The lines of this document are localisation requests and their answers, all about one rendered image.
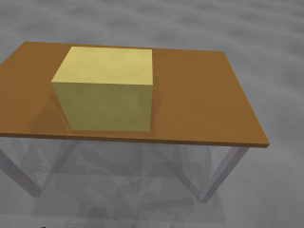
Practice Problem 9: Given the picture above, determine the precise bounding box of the carton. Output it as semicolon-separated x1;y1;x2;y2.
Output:
51;47;153;132

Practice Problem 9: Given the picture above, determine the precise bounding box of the table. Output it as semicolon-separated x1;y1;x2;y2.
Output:
0;41;270;203

